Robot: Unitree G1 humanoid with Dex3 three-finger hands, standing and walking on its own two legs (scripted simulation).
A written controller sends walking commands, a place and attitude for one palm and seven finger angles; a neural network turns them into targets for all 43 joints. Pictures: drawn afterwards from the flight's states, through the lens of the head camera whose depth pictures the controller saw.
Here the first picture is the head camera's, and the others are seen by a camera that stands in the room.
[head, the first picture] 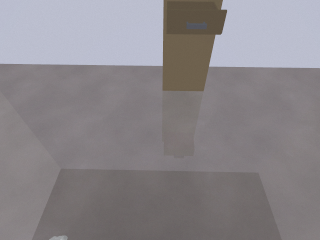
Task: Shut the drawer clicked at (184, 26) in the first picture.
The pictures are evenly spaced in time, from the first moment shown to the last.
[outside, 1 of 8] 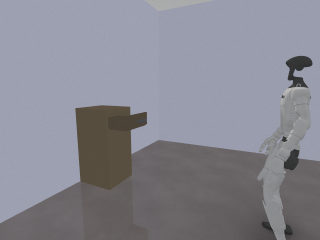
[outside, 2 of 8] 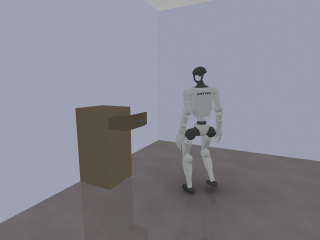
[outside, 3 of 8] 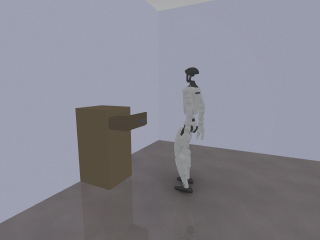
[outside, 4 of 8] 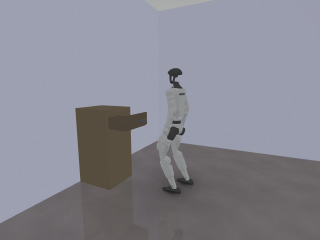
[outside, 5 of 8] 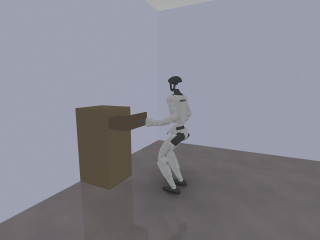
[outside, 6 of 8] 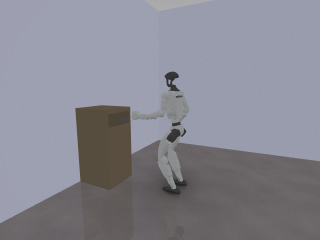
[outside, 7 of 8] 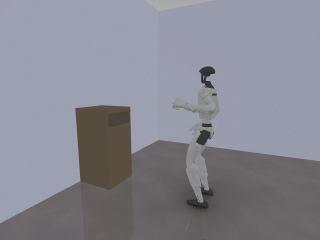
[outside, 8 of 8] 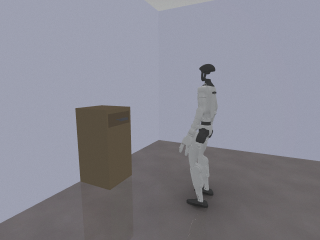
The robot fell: no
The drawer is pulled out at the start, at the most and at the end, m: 0.25 0.25 0.00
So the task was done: yes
